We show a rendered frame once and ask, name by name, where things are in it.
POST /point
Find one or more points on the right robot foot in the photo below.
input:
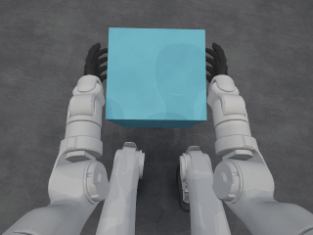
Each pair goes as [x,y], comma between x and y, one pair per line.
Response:
[185,206]

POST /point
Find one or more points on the carton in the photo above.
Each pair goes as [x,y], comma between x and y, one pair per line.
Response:
[156,77]

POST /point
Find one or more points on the robot left hand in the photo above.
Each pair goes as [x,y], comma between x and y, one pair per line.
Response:
[92,62]

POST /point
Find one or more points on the right robot forearm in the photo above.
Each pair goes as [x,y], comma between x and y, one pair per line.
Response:
[233,136]

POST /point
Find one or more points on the robot right upper arm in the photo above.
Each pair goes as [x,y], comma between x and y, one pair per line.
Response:
[247,188]

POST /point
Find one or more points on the robot left upper arm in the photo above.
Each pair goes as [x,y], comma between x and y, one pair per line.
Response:
[75,189]

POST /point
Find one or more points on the left robot forearm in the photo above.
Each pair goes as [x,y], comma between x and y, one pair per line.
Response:
[84,123]

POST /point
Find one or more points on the robot right hand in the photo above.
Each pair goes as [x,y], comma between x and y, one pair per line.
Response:
[219,62]

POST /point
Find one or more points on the robot left shin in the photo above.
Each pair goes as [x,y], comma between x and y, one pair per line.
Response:
[126,144]

